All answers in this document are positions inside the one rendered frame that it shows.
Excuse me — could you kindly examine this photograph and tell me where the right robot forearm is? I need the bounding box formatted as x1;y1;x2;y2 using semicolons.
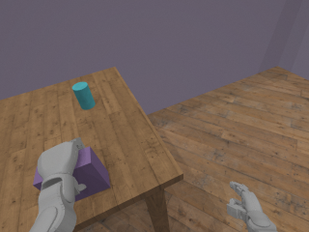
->
246;210;277;232

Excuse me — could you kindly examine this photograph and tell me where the table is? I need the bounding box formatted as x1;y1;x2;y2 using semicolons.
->
0;67;183;232

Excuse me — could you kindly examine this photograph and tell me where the right robot hand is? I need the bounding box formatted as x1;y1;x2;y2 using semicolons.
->
226;181;263;224

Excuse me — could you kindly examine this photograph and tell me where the sponge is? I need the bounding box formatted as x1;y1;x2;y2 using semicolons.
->
33;146;111;202

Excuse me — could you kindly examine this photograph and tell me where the left robot hand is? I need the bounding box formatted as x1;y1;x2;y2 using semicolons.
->
37;137;86;195

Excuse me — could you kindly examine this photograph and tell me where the left robot forearm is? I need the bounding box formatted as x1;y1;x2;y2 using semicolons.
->
29;173;77;232

